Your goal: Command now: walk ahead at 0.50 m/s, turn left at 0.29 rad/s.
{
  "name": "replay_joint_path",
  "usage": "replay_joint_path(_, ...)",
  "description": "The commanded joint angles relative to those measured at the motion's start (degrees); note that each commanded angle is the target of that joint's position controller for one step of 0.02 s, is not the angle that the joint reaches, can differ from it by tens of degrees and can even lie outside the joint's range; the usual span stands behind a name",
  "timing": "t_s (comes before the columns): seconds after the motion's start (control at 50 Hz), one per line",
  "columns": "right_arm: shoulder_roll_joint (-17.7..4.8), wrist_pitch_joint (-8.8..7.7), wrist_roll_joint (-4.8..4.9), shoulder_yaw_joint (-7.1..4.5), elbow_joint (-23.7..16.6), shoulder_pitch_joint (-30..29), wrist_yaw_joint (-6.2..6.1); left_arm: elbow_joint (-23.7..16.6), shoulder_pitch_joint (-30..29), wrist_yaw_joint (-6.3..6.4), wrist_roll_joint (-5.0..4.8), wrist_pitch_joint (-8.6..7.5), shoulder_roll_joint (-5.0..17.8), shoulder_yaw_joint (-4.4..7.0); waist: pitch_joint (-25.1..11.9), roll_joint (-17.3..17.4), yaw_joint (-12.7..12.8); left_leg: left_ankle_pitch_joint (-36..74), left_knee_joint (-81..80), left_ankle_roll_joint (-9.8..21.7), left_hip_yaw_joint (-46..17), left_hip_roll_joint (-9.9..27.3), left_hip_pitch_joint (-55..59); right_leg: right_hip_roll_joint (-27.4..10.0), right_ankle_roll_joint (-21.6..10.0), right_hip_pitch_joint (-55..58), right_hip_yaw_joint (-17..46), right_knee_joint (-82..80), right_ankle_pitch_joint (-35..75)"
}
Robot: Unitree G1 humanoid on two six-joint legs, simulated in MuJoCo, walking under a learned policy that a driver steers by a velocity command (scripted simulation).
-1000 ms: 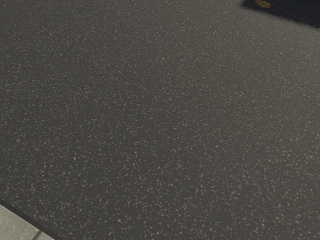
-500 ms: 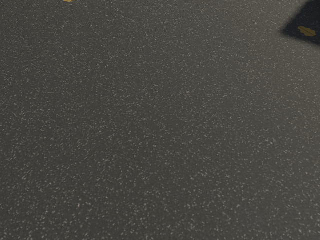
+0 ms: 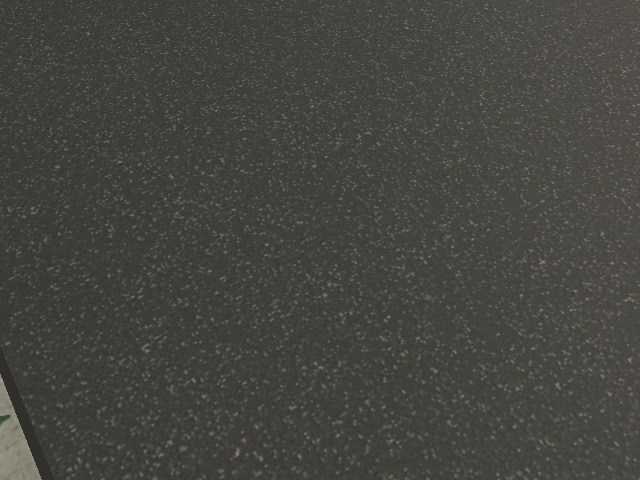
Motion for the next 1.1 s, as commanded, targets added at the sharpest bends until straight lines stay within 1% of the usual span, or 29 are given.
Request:
replay_joint_path(0.02,-4.4,-1.36,-0.71,-1.13,-2.3,4.4,-0.45,-4.5,-1.0,0.21,0.59,-1.64,7.0,1.49,-8.8,2.0,-1.7,13.6,-19.0,10.6,-22.0,16.3,22.8,-4.9,-1.3,-20.9,4.5,0.5,7.0)
replay_joint_path(0.08,-5.2,-2.63,-1.14,-1.19,-1.0,4.2,-0.58,-3.0,1.9,-0.01,0.74,0.98,4.9,1.39,-7.2,2.4,0.3,20.7,-23.0,9.9,-14.8,14.8,16.0,-5.6,-0.4,-16.5,3.8,-3.3,11.5)
replay_joint_path(0.12,-6.2,-3.24,-1.31,-1.43,0.6,5.9,-1.03,-3.8,-0.8,0.22,0.92,1.82,4.0,1.12,-4.9,2.4,-0.3,23.3,-24.7,9.1,-10.9,14.4,15.7,-5.6,0.4,-19.9,4.0,-7.3,16.6)
replay_joint_path(0.24,-6.6,-3.39,-1.61,-1.1,3.1,7.9,-2.27,-5.9,-8.8,-0.85,0.34,1.32,2.6,0.59,-1.1,3.3,-4.0,18.5,-27.6,4.4,-2.1,13.2,19.8,-2.0,-0.6,-22.3,4.0,-26.3,33.8)
replay_joint_path(0.36,-7.3,-1.87,-0.95,-1.39,6.3,11.0,-3.02,-10.0,-15.4,-3.28,0.45,0.93,1.3,-0.26,1.8,2.6,-6.4,26.0,-24.0,3.6,1.4,17.5,32.3,0.1,-3.0,-27.2,0.9,-34.9,28.4)
replay_joint_path(0.42,-9.5,-0.56,-0.68,-1.87,5.7,8.9,-3.94,-11.4,-12.9,-4.23,0.52,1.17,2.9,0.48,-1.9,5.3,-3.5,50.2,-14.9,1.9,3.9,17.9,34.5,4.2,-5.8,-19.9,-4.2,-35.2,19.3)
replay_joint_path(0.44,-10.3,-0.1,-0.66,-2.02,5.4,8.4,-4.35,-11.0,-9.0,-4.2,0.58,1.44,4.4,1.25,-4.8,6.6,-1.2,59.4,-8.8,1.1,4.7,17.6,34.3,6.4,-7.0,-14.1,-5.8,-34.7,16.5)
replay_joint_path(0.46,-10.8,0.29,-0.56,-2.01,5.1,7.2,-4.67,-9.5,-1.1,-3.89,0.51,1.58,7.0,2.6,-8.9,6.2,3.3,61.4,1.8,-0.2,6.0,16.3,30.8,8.4,-8.9,-3.1,-6.1,-37.2,18.0)
replay_joint_path(0.48,-10.4,-0.05,-0.64,-1.6,4.2,6.8,-4.94,-7.8,8.2,-2.94,0.66,1.88,10.9,4.32,-14.1,2.4,8.0,48.6,17.5,-2.3,6.4,13.8,19.2,4.9,-12.0,14.1,1.8,-39.9,21.0)
replay_joint_path(0.5,-1.8,-1.72,-2.47,1.13,1.8,13.4,-3.63,-7.7,11.0,-2.21,0.58,1.83,16.6,5.52,-20.7,-12.9,2.9,-4.3,40.3,-6.3,3.8,2.3,-7.5,-10.8,-22.9,37.3,31.7,-41.0,17.1)
replay_joint_path(0.52,-4.3,-4.27,-1.16,1.25,1.5,10.5,-2.39,-8.2,12.2,-2.13,0.56,1.53,13.0,4.36,-27.8,-10.5,5.2,-21.1,49.2,-5.8,-8.6,-1.3,-17.3,-15.1,-26.7,44.1,49.4,-49.9,11.7)
replay_joint_path(0.54,-7.4,-5.72,1.06,0.4,-0.3,4.7,-1.58,-8.4,10.2,-1.89,0.92,1.5,10.0,3.6,-19.9,-6.8,6.4,-16.5,48.4,-4.4,-10.6,2.7,-22.4,-13.1,-22.7,39.4,40.3,-51.3,11.9)
replay_joint_path(0.56,-7.1,-6.35,1.0,0.76,-1.3,2.3,-1.58,-9.3,6.2,-1.77,0.7,1.52,8.2,3.06,-13.8,-1.3,4.2,-11.7,42.9,-3.7,-9.8,5.4,-21.3,-10.7,-20.3,30.1,32.8,-51.8,15.3)
replay_joint_path(0.58,-7.0,-6.28,-0.33,0.46,-1.2,1.3,-1.97,-10.3,2.2,-1.82,0.65,1.65,6.8,2.54,-9.1,2.3,1.5,-9.6,37.3,-4.2,-8.7,7.2,-18.2,-8.5,-18.8,20.7,27.7,-52.9,21.2)
replay_joint_path(0.6,-7.6,-5.58,-1.18,-0.08,-1.2,2.1,-2.21,-11.4,-0.1,-1.63,1.18,1.7,5.4,1.97,-7.4,1.7,-0.6,-8.2,34.2,-4.9,-8.6,8.5,-14.0,-6.8,-18.4,14.5,24.3,-54.4,25.5)
replay_joint_path(0.64,-6.5,-4.05,-1.71,-0.13,-1.4,4.4,-2.43,-12.4,-1.7,-1.28,1.2,1.72,6.1,2.14,-6.1,-0.6,-2.7,-7.0,29.4,-6.7,-7.5,9.1,-10.5,-4.9,-18.7,7.7,21.4,-56.5,29.8)
replay_joint_path(0.7,-4.4,-2.95,-2.07,0.61,-2.9,0.8,-2.98,-12.1,-0.4,-0.29,0.91,1.69,8.6,2.82,-4.4,-1.8,-2.1,0.4,18.4,-9.3,-5.4,8.1,-9.0,-2.2,-17.5,1.5,15.9,-57.2,32.9)
replay_joint_path(0.76,-2.7,-3.21,-1.76,1.41,-3.8,-5.1,-2.61,-11.2,2.1,0.32,0.42,2.26,8.3,2.7,-4.6,-3.9,1.0,13.6,4.2,-9.7,-4.5,5.7,-5.0,0.8,-14.0,0.9,12.3,-55.6,27.9)
replay_joint_path(0.84,-4.1,-4.21,-0.83,1.1,-5.2,-10.1,-1.44,-9.1,6.5,0.18,0.38,2.51,7.8,2.32,-4.3,-5.1,3.9,16.9,-3.4,-8.0,-5.2,4.8,-4.4,-2.7,-13.0,7.2,16.5,-52.6,22.6)
replay_joint_path(0.9,-6.0,-4.95,-0.8,0.23,-5.7,-9.1,-0.96,-8.7,6.4,0.21,0.73,2.85,8.3,2.44,-3.9,-6.4,2.5,10.0,-6.4,-5.1,-5.1,4.3,-3.3,-5.6,-11.8,12.6,20.6,-48.6,24.7)
replay_joint_path(0.92,-6.4,-5.15,-0.85,-0.14,-5.0,-6.2,-1.03,-8.8,5.5,0.21,0.77,3.05,8.2,2.4,-4.3,-6.9,0.6,9.0,-8.3,-3.9,-4.1,3.7,0.3,-5.1,-11.0,13.0,20.5,-46.3,28.5)
replay_joint_path(0.94,-7.9,-5.35,-1.26,-1.0,-3.6,-0.8,-1.32,-9.2,4.7,0.17,0.92,3.07,7.0,1.98,-7.3,-6.5,-2.1,9.5,-9.3,-2.1,-3.9,3.7,8.2,-2.5,-9.6,12.4,18.8,-40.5,35.2)
replay_joint_path(0.96,-10.7,-5.52,-1.95,-1.85,-2.7,7.8,-1.67,-10.3,3.9,0.1,1.53,2.91,4.8,0.99,-14.5,-2.7,-6.1,11.3,-7.6,1.8,-11.0,11.0,21.8,0.7,-7.5,6.7,15.2,-27.0,31.7)
replay_joint_path(0.98,-16.0,-4.87,-2.4,-3.47,-0.6,15.5,-1.65,-10.5,12.0,0.16,0.52,2.08,1.5,-0.08,-22.7,12.9,-5.2,2.9,-9.6,11.9,-34.0,22.7,43.1,9.3,-2.6,-13.6,8.2,-5.6,12.5)
replay_joint_path(1.0,-12.1,-4.46,-0.59,-2.68,0.8,17.8,-1.06,-10.2,11.7,0.09,0.14,1.52,3.9,-0.06,-21.9,16.3,-6.2,-10.6,-16.9,13.3,-47.6,26.0,45.0,9.1,-2.0,-24.1,10.4,2.1,-7.8)
replay_joint_path(1.02,-8.5,-4.16,-0.07,-1.6,0.3,14.5,-1.24,-10.9,5.7,-0.09,-0.44,1.43,7.8,0.98,-12.9,9.5,-7.0,-16.3,-17.9,10.4,-41.3,24.3,38.2,5.9,-2.4,-28.5,11.1,5.7,-3.9)
replay_joint_path(1.04,-7.4,-3.6,-0.75,-0.91,-0.7,10.2,-1.33,-12.2,0.6,-0.05,0.36,1.41,7.5,0.83,-7.6,4.9,-5.8,-8.0,-18.5,8.9,-34.1,21.6,30.0,3.4,-2.2,-27.4,7.9,4.4,0.5)
replay_joint_path(1.06,-6.2,-3.29,-1.14,-0.28,-0.9,7.2,-1.13,-13.0,-1.8,0.01,1.57,1.32,6.8,0.92,-3.5,3.1,-4.2,5.5,-19.2,8.7,-28.7,19.2,22.8,2.1,-1.7,-25.6,6.4,0.6,2.9)
replay_joint_path(1.1,-4.8,-3.31,-1.38,0.47,-1.2,4.7,-0.96,-12.8,0.1,0.1,2.53,1.53,5.1,0.97,-4.4,4.7,-0.9,29.1,-18.7,7.8,-21.1,15.4,16.8,0.6,-0.1,-18.3,5.2,-5.7,3.9)
Keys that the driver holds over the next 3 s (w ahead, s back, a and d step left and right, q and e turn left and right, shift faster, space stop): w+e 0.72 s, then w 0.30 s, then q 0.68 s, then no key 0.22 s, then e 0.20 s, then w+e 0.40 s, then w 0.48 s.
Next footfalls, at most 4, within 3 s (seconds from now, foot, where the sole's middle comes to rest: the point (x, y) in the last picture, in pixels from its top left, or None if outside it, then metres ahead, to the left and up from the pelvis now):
0.48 right None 0.42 -0.16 -0.76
0.96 left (355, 342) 0.74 -0.04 -0.76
1.40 right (463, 316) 0.82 -0.29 -0.76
1.80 left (347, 319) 0.80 -0.02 -0.76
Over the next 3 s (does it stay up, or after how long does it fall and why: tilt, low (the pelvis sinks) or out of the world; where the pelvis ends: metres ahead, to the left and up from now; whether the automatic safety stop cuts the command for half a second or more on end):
stays up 1.07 -0.18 0.02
